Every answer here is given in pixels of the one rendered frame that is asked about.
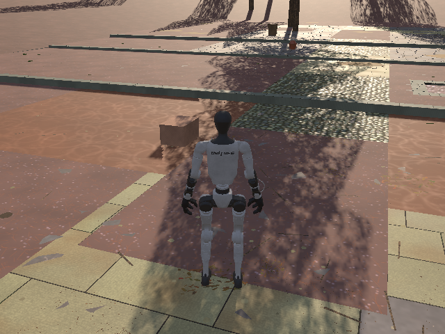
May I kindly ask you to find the robot right hand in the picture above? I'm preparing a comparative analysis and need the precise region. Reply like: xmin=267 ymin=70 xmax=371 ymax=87
xmin=248 ymin=197 xmax=264 ymax=214

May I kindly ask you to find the robot right forearm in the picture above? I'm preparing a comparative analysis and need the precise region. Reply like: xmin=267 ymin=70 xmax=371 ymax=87
xmin=248 ymin=169 xmax=261 ymax=199

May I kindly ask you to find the humanoid robot torso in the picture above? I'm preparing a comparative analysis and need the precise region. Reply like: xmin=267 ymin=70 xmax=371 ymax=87
xmin=207 ymin=138 xmax=239 ymax=209

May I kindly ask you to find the robot left hand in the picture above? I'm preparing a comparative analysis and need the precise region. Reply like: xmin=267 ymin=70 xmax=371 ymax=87
xmin=181 ymin=198 xmax=197 ymax=215

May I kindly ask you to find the robot left forearm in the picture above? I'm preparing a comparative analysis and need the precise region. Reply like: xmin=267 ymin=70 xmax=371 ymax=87
xmin=184 ymin=168 xmax=197 ymax=200

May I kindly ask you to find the robot right upper arm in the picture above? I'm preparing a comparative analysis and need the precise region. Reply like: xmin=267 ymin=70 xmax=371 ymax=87
xmin=237 ymin=141 xmax=255 ymax=179

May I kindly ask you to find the robot left upper arm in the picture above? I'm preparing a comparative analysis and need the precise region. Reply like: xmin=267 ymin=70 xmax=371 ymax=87
xmin=190 ymin=141 xmax=208 ymax=179

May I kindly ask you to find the robot left thigh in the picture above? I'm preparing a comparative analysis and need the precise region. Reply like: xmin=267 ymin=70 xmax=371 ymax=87
xmin=199 ymin=194 xmax=213 ymax=243

